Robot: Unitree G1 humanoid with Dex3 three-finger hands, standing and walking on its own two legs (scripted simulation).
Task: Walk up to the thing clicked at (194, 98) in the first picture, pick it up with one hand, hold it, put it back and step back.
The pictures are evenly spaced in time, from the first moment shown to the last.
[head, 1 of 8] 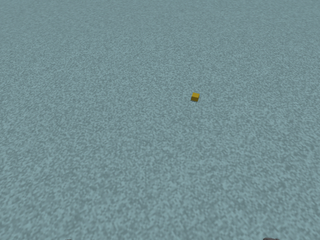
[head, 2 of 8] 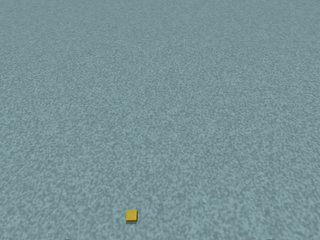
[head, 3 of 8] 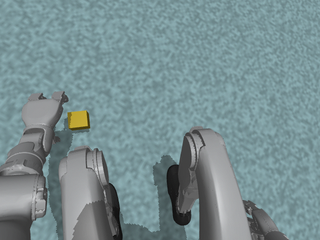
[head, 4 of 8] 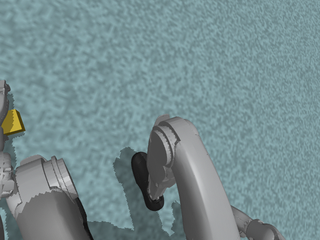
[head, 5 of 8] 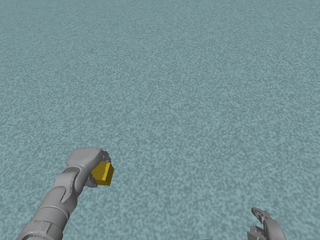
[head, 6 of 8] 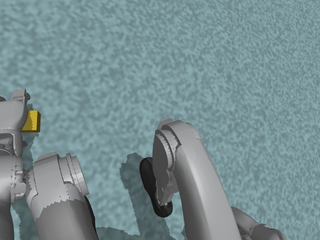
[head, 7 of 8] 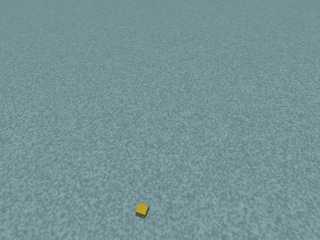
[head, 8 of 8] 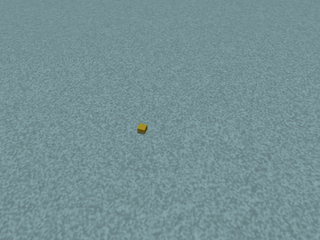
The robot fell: no
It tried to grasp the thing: yes
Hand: left
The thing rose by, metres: 0.68
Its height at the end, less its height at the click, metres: +0.00
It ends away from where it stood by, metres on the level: 0.01
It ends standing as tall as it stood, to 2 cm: yes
